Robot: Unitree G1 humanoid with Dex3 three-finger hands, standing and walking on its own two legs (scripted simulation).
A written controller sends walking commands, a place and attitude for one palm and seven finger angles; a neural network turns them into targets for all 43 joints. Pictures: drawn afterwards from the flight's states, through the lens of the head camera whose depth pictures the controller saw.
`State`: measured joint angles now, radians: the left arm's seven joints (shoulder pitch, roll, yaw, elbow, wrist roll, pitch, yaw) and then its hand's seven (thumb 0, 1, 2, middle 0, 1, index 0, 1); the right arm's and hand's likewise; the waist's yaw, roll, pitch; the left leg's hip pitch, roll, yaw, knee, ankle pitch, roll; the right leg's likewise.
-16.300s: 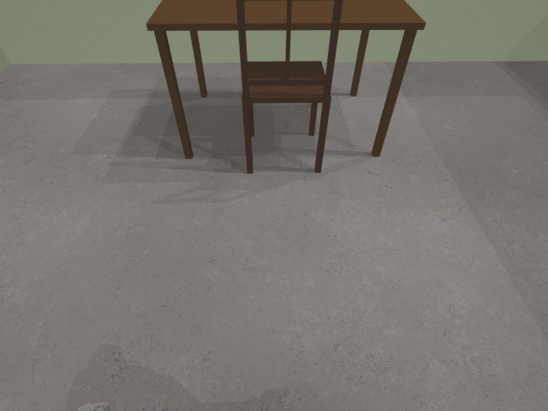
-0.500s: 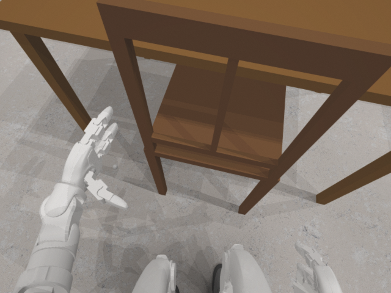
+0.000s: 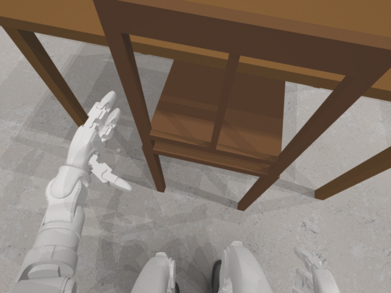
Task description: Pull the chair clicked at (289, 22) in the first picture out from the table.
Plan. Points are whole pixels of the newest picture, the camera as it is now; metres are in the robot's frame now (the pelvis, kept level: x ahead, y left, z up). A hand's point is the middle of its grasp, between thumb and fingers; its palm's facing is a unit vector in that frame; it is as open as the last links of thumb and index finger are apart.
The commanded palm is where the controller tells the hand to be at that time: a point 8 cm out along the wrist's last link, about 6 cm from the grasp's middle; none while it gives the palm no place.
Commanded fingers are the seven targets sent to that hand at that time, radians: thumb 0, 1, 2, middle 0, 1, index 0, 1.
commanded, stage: push the fingers through the gap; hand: left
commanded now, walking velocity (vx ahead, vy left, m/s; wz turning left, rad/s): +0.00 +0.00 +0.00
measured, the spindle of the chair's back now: (221, 111) +0.47 -0.05 +0.05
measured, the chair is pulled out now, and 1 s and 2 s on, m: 0.00 0.00 0.00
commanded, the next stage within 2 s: hook a spindle and tug to test in 1.26 s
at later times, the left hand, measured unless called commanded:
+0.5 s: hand (122, 129) +0.44 +0.16 +0.01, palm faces -0.22 -0.98 -0.03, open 16.9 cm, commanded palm +0.43 +0.20 +0.02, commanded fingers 0.00 -0.50 0.30 -0.06 -0.08 -0.06 -0.08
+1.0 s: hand (130, 115) +0.47 +0.14 +0.02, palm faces -0.22 -0.98 -0.04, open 16.9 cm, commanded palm +0.45 +0.18 +0.02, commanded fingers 0.00 -0.50 0.30 -0.06 -0.08 -0.06 -0.08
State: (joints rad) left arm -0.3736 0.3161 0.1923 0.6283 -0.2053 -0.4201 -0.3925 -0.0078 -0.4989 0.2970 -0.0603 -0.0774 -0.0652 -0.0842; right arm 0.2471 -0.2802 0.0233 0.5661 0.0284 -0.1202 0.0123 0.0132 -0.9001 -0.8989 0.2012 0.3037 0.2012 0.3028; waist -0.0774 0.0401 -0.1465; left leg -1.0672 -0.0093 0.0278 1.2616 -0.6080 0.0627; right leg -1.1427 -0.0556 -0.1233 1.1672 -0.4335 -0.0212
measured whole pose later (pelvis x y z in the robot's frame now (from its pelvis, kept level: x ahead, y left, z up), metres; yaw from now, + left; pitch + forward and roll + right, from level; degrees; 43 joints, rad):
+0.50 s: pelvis +0.00 +0.00 +0.00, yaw -1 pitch +26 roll -3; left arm -0.59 0.37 0.26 0.87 -0.17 -0.46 -0.39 -0.01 -0.50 0.30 -0.06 -0.08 -0.06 -0.08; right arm 0.28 -0.29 0.03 0.59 0.02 -0.07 0.02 0.01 -0.90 -0.90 0.20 0.30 0.20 0.30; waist -0.12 0.04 -0.14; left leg -1.12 0.00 0.03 1.27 -0.61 0.06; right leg -1.19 -0.04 -0.12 1.17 -0.43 -0.02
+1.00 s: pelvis +0.00 +0.01 -0.01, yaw -1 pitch +27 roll -4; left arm -0.72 0.38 0.27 0.98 -0.13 -0.48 -0.34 -0.01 -0.50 0.30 -0.06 -0.08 -0.06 -0.08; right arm 0.30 -0.28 0.03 0.59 0.00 0.00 0.04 0.01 -0.90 -0.90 0.20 0.30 0.20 0.30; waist -0.15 0.05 -0.14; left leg -1.14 0.00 0.03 1.29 -0.62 0.07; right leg -1.21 -0.04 -0.12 1.17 -0.42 -0.01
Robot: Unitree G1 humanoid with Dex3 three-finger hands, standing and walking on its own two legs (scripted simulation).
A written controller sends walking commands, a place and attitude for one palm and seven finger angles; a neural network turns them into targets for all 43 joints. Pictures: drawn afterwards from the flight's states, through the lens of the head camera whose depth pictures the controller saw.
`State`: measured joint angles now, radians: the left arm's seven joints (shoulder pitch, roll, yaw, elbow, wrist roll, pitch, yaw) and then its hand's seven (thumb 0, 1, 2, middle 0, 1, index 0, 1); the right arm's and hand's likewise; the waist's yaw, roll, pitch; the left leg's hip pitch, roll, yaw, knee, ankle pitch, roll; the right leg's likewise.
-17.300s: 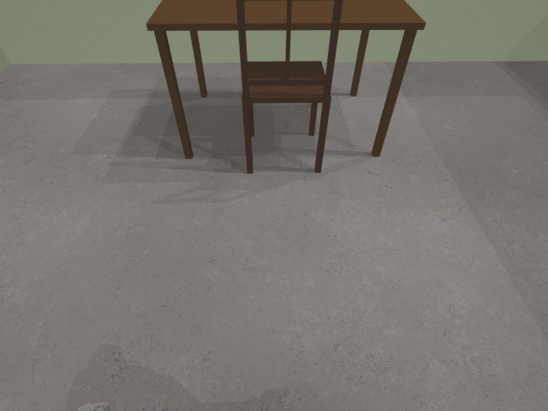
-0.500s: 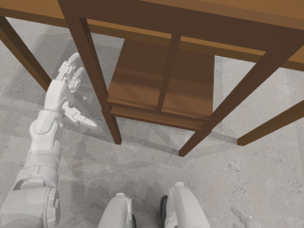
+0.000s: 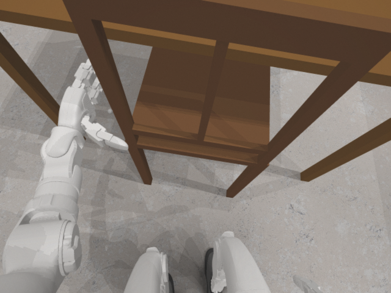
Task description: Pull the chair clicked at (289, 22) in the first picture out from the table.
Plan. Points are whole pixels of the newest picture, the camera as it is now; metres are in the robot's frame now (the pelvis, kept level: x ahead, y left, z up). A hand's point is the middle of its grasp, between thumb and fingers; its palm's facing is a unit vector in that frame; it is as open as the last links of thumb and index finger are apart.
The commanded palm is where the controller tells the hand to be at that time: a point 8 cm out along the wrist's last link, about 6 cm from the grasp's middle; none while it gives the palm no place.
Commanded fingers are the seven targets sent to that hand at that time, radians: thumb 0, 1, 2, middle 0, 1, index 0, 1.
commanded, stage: push the fingers through the gap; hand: left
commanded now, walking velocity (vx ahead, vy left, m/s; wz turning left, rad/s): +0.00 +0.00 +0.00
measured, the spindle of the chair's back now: (208, 102) +0.47 -0.04 +0.05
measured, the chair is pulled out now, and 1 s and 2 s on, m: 0.00 0.00 0.03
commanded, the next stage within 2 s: hook a spindle and tug to test in 0.26 s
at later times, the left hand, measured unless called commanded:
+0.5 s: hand (111, 113) +0.46 +0.15 +0.02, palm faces -0.19 -0.98 -0.04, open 16.8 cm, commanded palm +0.45 +0.19 +0.02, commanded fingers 0.00 -0.50 0.30 -0.20 -0.52 -0.20 -0.52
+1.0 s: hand (118, 110) +0.47 +0.13 +0.02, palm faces -0.19 -0.98 -0.04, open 10.0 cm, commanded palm +0.45 +0.18 +0.02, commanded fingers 0.00 0.51 0.73 -0.50 -1.45 -0.50 -1.45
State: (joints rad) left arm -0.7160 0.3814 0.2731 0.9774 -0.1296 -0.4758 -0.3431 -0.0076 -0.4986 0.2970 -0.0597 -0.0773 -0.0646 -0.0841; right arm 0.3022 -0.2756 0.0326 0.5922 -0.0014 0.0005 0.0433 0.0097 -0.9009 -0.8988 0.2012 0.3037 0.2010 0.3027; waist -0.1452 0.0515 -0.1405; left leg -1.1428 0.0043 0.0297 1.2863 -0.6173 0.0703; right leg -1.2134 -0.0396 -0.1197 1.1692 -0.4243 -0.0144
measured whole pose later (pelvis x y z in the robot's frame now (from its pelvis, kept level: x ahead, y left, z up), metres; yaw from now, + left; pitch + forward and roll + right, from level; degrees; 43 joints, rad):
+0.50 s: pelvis +0.00 -0.01 +0.00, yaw +0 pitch +27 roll -3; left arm -0.74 0.39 0.28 1.03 -0.13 -0.50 -0.36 -0.01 -0.50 0.30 -0.08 -0.15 -0.09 -0.16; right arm 0.28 -0.29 0.03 0.59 0.00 0.01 0.04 0.01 -0.90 -0.90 0.20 0.30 0.20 0.30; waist -0.14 0.04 -0.14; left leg -1.15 0.01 0.03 1.29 -0.61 0.06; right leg -1.22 -0.04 -0.12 1.18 -0.43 -0.02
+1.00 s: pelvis +0.00 +0.00 +0.00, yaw +0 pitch +27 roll -3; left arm -0.73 0.36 0.26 0.98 -0.12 -0.47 -0.31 0.00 -0.01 0.51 -0.42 -1.27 -0.45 -1.30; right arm 0.30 -0.27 0.04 0.59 0.00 0.02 0.05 0.01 -0.90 -0.90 0.20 0.30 0.20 0.30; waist -0.15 0.05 -0.14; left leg -1.14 0.01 0.03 1.28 -0.61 0.07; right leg -1.22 -0.03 -0.11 1.17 -0.42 -0.02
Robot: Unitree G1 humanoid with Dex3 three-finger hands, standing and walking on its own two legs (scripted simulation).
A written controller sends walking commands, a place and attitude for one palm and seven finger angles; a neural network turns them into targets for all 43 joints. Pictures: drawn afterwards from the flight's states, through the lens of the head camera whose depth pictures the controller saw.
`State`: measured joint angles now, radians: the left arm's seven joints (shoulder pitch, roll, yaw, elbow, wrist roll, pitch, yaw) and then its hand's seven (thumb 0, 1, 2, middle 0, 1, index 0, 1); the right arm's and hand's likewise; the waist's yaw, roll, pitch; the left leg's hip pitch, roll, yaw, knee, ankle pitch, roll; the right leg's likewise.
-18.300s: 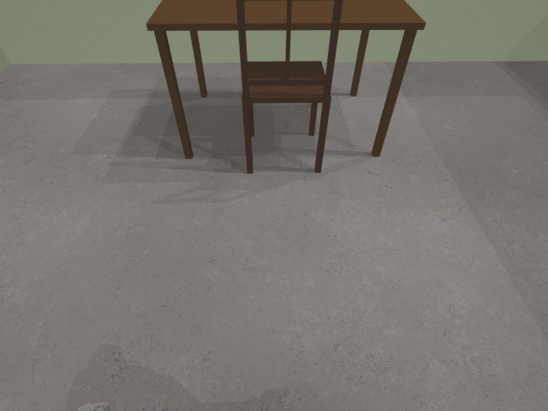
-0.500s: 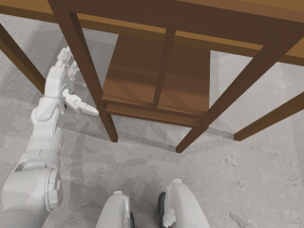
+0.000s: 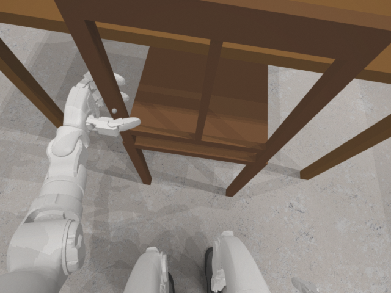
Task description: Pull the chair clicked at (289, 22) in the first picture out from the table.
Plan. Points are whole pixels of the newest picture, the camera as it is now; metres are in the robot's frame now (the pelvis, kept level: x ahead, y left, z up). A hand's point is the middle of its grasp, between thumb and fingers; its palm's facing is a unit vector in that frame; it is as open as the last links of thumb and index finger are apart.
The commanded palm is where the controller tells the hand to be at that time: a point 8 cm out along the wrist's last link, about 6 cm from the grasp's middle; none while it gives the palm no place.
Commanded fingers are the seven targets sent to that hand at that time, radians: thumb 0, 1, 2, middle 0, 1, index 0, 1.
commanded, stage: hook a spindle and tug to test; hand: left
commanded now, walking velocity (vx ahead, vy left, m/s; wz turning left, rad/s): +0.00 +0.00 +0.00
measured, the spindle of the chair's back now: (205, 101) +0.47 -0.04 +0.05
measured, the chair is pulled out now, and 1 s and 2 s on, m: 0.00 0.03 0.08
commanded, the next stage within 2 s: step backward, pulling the chair out in 0.86 s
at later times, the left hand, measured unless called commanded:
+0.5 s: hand (116, 117) +0.45 +0.13 +0.02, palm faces -0.17 -0.98 -0.03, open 6.0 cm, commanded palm +0.42 +0.19 +0.02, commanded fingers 0.00 0.90 0.90 -0.50 -1.45 -0.50 -1.45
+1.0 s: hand (110, 127) +0.43 +0.14 +0.02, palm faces -0.17 -0.98 -0.05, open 6.1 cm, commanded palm +0.42 +0.19 +0.03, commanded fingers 0.00 0.90 0.90 -0.50 -1.45 -0.50 -1.45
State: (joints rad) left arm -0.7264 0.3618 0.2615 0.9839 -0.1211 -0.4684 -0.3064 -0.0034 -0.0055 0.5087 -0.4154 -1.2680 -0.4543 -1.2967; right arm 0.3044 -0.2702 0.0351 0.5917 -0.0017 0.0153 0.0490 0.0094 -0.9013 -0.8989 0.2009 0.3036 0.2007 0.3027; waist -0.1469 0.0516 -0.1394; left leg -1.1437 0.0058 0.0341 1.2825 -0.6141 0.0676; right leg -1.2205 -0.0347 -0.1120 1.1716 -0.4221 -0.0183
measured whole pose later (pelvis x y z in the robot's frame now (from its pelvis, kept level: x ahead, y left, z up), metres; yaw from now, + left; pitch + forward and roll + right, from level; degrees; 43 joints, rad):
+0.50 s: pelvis +0.01 -0.01 +0.01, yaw -1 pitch +27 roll -2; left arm -0.56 0.32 0.26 0.81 -0.14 -0.46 -0.29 0.02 0.63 0.75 -0.36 -1.39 -0.39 -1.44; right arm 0.30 -0.26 0.02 0.55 0.00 0.00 0.06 0.01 -0.90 -0.90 0.20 0.30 0.20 0.30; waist -0.14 0.04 -0.15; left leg -1.08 0.01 0.05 1.23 -0.62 0.06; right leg -1.18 -0.02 -0.10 1.15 -0.43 -0.02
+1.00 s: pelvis +0.00 -0.01 +0.01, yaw +0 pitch +25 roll -2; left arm -0.53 0.33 0.25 0.78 -0.15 -0.43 -0.32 0.02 0.61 0.75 -0.37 -1.38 -0.41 -1.43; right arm 0.25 -0.26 0.02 0.56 0.03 -0.03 0.02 0.01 -0.90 -0.90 0.20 0.30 0.20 0.30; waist -0.11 0.03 -0.12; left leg -1.07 0.01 0.04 1.25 -0.62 0.06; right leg -1.16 -0.03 -0.10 1.17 -0.44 -0.03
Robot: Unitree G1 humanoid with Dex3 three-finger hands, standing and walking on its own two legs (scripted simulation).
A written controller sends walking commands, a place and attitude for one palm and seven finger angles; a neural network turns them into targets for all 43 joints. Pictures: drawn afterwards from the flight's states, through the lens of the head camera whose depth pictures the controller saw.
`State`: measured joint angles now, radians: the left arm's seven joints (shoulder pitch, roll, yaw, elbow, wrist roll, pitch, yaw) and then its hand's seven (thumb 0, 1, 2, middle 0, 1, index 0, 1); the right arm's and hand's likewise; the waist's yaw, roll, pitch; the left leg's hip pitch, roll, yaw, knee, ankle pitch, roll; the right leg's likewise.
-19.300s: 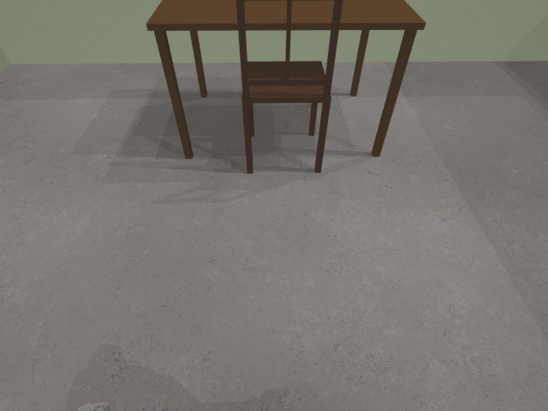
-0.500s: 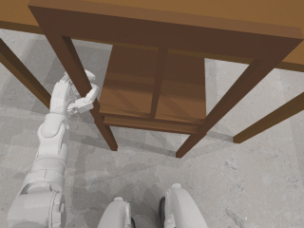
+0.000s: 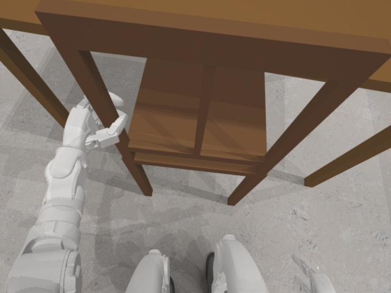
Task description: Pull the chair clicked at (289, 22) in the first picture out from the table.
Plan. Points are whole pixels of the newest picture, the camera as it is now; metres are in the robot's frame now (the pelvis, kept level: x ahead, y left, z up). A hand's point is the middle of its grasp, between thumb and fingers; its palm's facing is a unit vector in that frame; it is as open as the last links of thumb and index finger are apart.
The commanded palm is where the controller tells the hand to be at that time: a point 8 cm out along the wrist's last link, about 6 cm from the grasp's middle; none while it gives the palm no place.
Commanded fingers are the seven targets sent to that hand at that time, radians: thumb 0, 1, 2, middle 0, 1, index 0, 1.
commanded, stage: step backward, pulling the chair out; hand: left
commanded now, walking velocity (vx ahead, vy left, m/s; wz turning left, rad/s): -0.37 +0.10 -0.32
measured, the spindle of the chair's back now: (201, 119) +0.43 -0.02 +0.04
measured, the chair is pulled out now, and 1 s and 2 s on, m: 0.03 0.08 0.16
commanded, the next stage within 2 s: none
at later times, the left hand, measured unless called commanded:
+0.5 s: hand (121, 131) +0.42 +0.13 +0.03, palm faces -0.07 -0.99 -0.13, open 6.0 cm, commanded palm +0.41 +0.18 +0.03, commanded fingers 0.00 0.90 0.90 -0.50 -1.45 -0.50 -1.45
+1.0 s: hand (140, 168) +0.34 +0.09 +0.03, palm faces -0.04 -0.99 -0.15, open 5.9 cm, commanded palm +0.34 +0.14 +0.03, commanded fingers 0.00 0.90 0.90 -0.50 -1.45 -0.50 -1.45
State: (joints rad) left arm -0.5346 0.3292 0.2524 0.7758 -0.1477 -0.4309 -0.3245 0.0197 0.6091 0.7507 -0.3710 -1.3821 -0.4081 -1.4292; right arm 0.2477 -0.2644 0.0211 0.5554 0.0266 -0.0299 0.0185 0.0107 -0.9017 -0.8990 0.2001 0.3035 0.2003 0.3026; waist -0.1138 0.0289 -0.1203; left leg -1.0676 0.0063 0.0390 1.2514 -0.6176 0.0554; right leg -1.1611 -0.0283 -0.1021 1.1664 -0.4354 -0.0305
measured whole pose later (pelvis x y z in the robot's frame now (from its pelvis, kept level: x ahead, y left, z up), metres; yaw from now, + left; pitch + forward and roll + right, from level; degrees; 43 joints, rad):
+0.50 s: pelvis +0.03 +0.03 +0.09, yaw -4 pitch +9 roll -2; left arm -0.55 0.21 0.10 1.08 -0.05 -0.27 0.04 0.14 0.61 0.73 -0.31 -1.18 -0.50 -1.45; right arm 0.33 -0.24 -0.04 0.71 0.04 0.07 -0.09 0.01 -0.90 -0.90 0.20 0.30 0.20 0.30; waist -0.07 0.01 0.08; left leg -0.40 0.01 0.13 0.65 -0.40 0.06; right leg -0.51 0.02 0.00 0.58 -0.21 0.01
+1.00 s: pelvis -0.04 +0.00 +0.09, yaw -5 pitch +6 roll +2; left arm -0.52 0.17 0.08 1.10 -0.08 -0.26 0.09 0.10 0.60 0.68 -0.29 -1.19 -0.50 -1.45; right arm 0.23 -0.28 -0.04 0.75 0.08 0.02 -0.13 0.01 -0.90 -0.90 0.20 0.30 0.20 0.30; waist -0.08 -0.01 0.10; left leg -0.43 0.00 0.16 0.65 -0.39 0.00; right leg -0.56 0.01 0.03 0.59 -0.13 -0.02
